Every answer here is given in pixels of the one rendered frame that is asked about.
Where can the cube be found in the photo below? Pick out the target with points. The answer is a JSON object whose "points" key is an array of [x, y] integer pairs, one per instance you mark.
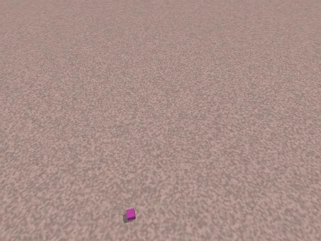
{"points": [[130, 214]]}

